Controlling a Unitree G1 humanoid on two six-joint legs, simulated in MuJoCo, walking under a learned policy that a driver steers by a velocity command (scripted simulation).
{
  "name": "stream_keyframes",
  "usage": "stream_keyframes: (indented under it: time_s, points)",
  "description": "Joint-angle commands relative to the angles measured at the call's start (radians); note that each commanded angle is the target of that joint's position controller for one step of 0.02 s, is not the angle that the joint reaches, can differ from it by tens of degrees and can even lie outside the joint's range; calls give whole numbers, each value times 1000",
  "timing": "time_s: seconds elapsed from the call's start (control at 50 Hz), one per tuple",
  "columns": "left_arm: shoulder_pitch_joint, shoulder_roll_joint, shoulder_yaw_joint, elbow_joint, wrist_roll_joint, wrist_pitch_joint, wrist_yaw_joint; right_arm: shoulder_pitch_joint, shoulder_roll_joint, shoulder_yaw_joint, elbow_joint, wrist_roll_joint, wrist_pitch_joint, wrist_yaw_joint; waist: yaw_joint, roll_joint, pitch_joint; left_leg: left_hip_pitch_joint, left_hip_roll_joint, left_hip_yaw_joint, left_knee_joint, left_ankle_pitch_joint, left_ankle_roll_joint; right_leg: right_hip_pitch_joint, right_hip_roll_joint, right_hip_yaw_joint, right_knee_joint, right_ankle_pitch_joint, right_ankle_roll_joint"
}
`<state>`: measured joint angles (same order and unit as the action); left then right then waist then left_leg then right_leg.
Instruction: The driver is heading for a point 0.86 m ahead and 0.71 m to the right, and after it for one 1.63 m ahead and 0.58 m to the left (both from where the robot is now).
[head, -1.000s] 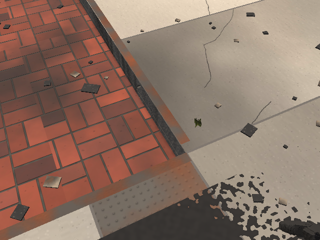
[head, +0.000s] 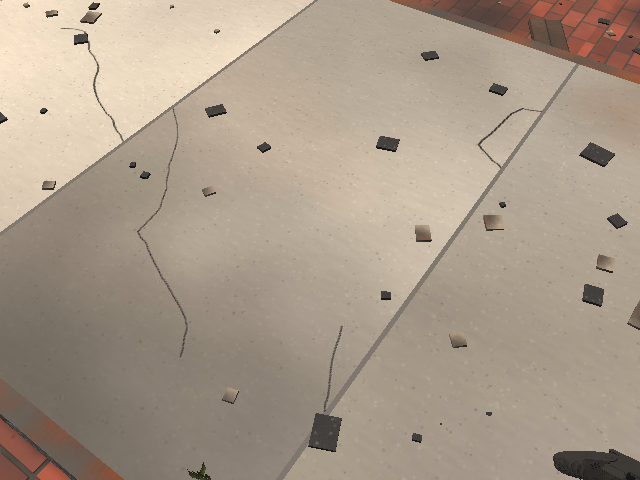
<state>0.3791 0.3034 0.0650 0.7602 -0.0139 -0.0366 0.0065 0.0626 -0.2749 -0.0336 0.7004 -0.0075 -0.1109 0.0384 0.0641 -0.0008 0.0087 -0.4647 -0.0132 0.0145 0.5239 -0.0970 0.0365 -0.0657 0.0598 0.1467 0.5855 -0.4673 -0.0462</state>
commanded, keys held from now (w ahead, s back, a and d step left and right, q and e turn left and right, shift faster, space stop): w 0.16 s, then w+e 0.84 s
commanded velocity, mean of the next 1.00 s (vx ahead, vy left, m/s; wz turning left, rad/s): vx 0.50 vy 0.00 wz -0.40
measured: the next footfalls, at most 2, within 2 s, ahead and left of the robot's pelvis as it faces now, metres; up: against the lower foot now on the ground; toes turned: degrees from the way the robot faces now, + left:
right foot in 0.52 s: +0.44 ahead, -0.14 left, +0.00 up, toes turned -10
left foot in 0.98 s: +0.76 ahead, -0.01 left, +0.00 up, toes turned -28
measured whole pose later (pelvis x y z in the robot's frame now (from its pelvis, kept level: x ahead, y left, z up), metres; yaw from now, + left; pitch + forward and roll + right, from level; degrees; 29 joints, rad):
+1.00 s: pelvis +0.57 -0.06 +0.00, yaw -25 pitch +2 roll +0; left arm 0.39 0.31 0.08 0.73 -0.02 -0.02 0.02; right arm 0.05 -0.28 -0.03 0.66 -0.01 -0.11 0.02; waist 0.08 0.00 0.00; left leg -0.47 -0.02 -0.05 0.51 -0.08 0.00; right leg -0.12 0.10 0.24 0.60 -0.47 -0.05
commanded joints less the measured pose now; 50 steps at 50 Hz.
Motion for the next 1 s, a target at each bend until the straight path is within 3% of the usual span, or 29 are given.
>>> stream_keyframes:
  time_s: [0.02,0.04,0.06,0.08,0.1,0.14,0.18,0.24,0.32,0.42,0.46,0.48,0.5,0.52,0.54,0.56,0.58,0.6,0.62,0.64,0.68,0.74,0.8,0.86,0.92,0.96,0.98,1.0]
  points:
    - [86,53,-8,-79,-5,-30,1,376,-225,-78,32,10,-3,0,-154,297,-355,834,394,-770,-215,-296,279,-617,29,8,654,-103,18]
    - [-11,129,12,-92,-21,-35,-4,329,-164,-58,26,25,0,-1,-167,178,-203,730,379,-697,-241,-425,238,-717,-30,32,729,-56,10]
    - [-93,128,9,-113,-19,-38,-5,266,-142,-49,11,16,9,-6,-151,94,-109,602,344,-572,-252,-383,205,-721,-80,-14,718,26,4]
    - [-152,115,8,-126,-1,-40,-6,221,-119,-37,11,7,13,-5,-130,39,-19,468,294,-471,-287,-282,188,-704,-115,-40,648,89,1]
    - [-138,104,12,-125,3,-39,-6,193,-107,-30,7,-3,9,-6,-95,77,-9,395,270,-418,-308,-202,186,-656,-149,-40,594,143,4]
    - [-96,74,7,-105,2,-30,-9,182,-96,-25,11,1,3,-5,-69,107,-13,325,227,-331,-346,-84,191,-588,-167,-60,539,181,19]
    - [-118,58,2,-109,4,-25,-5,191,-118,-30,24,6,-2,-10,-65,87,-8,317,223,-256,-372,19,202,-613,-171,-78,481,234,35]
    - [-195,39,-7,-124,7,-26,-6,218,-146,-36,51,4,1,-21,-90,64,7,345,213,-144,-394,126,181,-643,-179,-83,320,395,48]
    - [-313,16,-16,-153,-1,-35,-28,269,-160,-33,84,6,7,-28,-142,60,32,375,203,-30,-402,163,144,-588,-144,-115,113,560,36]
    - [-409,16,-18,-206,-8,-38,-62,305,-180,-40,122,15,35,-30,-158,47,73,540,264,22,-348,273,121,-631,-116,-139,2,480,-2]
    - [-376,44,-6,-215,-3,-38,-72,284,-204,-47,117,18,52,-40,-120,74,32,588,268,59,-239,589,98,-550,-70,-191,-11,376,-34]
    - [-312,70,8,-206,1,-37,-72,274,-222,-53,112,20,62,-49,-80,92,-19,597,264,77,-130,772,86,-459,-34,-220,-11,326,-55]
    - [-171,112,34,-170,-3,-35,-70,261,-222,-53,107,17,75,-59,-1,82,-99,559,239,112,58,861,59,-276,5,-239,-63,364,-86]
    - [1,179,64,-131,-4,-29,-55,260,-209,-44,83,7,74,-70,73,27,-202,351,207,123,321,682,22,35,-62,-105,-71,423,-139]
    - [48,298,86,-125,-10,-25,-44,365,-73,2,32,-29,46,-51,-8,-228,-330,-122,16,102,712,-158,-47,456,-335,417,-82,362,-328]
    - [80,219,66,-135,-13,-25,-40,310,-125,-2,37,-11,6,-33,43,-184,-444,-278,-38,-90,859,-477,-48,539,-403,676,-222,263,-387]
    - [43,170,49,-128,-3,-25,-36,206,-177,-20,4,31,-18,-19,58,-128,-295,-361,24,-118,863,-397,-30,440,-355,511,-246,272,-323]
    - [-19,148,43,-133,-3,-25,-33,158,-164,-13,-14,33,-30,-18,26,-49,-189,-346,66,-104,787,-311,-23,283,-311,389,-261,330,-288]
    - [-77,131,36,-147,0,-25,-30,141,-158,-17,-16,15,-32,-25,-12,5,-116,-301,94,-95,696,-265,-34,141,-274,309,-282,418,-265]
    - [-118,110,28,-159,9,-25,-27,148,-164,-24,-19,2,-22,-29,-49,-12,-82,-233,114,-96,646,-233,-46,33,-245,257,-311,497,-258]
    - [-152,106,27,-168,11,-25,-19,178,-145,-25,-23,-3,-1,-31,-89,-43,-62,-169,118,-81,574,-213,-80,-86,-214,216,-349,556,-267]
    - [-131,139,37,-150,7,-26,0,119,-107,-14,-43,-11,17,-38,-80,-50,-25,-136,98,-51,399,-93,-121,-211,-171,130,-365,587,-251]
    - [-79,154,43,-124,-2,-18,11,-11,-76,-2,-75,-7,13,-35,-28,-58,-11,-62,54,-56,163,115,-121,-247,-129,101,-343,479,-197]
    - [-29,160,45,-99,-11,-13,13,-81,-103,-11,-99,13,3,-27,-2,-69,-8,-21,25,-83,45,174,-112,-206,-153,169,-308,384,-175]
    - [-16,146,43,-89,-11,-5,15,-70,-139,-30,-104,17,-7,-19,-17,-98,-16,13,22,-111,-17,91,-77,-113,-186,261,-218,335,-151]
    - [-35,126,39,-92,-6,2,13,30,-156,-48,-82,13,-14,-21,-72,-115,-39,152,17,-82,-68,33,-35,-114,-160,274,-123,370,-121]
    - [-30,80,22,-99,0,0,9,131,-184,-61,-71,-1,-19,-28,-120,-86,-126,341,85,-127,-62,14,10,-165,-106,226,34,366,-87]
    - [46,14,2,-118,-8,-7,5,259,-263,-81,-63,-23,-17,-37,-133,100,-278,696,305,-415,-74,-80,128,-420,7,98,354,168,-18]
